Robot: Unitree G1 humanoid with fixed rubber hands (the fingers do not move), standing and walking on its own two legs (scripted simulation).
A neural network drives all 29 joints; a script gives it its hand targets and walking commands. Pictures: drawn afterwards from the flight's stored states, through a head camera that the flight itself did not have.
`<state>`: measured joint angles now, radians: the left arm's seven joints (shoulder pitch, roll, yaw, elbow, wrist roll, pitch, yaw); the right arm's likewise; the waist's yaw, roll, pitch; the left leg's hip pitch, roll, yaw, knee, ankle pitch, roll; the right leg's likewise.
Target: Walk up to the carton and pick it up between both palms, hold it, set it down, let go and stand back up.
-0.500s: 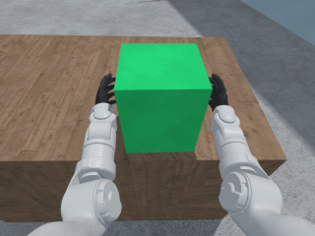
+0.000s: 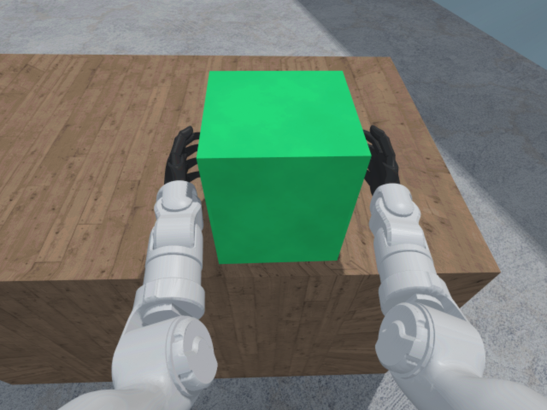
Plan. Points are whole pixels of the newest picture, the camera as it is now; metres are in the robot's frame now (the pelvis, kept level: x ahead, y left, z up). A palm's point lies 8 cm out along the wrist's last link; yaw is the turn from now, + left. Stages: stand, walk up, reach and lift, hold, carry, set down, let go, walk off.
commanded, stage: set down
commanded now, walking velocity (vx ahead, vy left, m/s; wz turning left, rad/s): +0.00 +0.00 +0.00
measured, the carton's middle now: (277, 172) +0.46 -0.01 +0.08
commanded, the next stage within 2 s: none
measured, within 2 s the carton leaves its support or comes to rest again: rests again in 0.24 s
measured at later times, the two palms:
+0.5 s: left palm (183, 179) +0.42 +0.14 +0.10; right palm (378, 178) +0.43 -0.16 +0.10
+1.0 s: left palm (176, 163) +0.43 +0.15 +0.12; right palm (417, 157) +0.44 -0.22 +0.13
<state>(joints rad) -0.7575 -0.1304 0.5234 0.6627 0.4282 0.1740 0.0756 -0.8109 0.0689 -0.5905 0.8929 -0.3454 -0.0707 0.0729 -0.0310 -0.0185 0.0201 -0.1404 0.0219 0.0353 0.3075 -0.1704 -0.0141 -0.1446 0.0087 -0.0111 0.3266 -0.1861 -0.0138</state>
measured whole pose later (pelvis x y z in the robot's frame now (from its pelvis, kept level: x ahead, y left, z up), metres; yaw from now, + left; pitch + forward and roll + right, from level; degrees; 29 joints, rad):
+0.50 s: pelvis +0.00 +0.00 +0.00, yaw -1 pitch +6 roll +0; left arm -0.83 -0.02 0.30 0.82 0.22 0.16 0.17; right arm -0.89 -0.10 -0.35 1.08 -0.12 -0.06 0.01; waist 0.02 0.01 -0.03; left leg -0.29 0.04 0.05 0.37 -0.18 -0.02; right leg -0.28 0.02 -0.01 0.34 -0.17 -0.02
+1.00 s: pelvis -0.01 -0.02 -0.01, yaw -2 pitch +12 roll -1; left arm -0.90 0.13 0.14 0.90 -0.05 0.14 0.18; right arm -0.98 -0.34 0.05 1.15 0.36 0.00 -0.06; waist 0.05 0.00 -0.14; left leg -0.44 0.08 0.05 0.43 -0.19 -0.04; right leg -0.43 0.06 -0.01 0.39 -0.17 -0.05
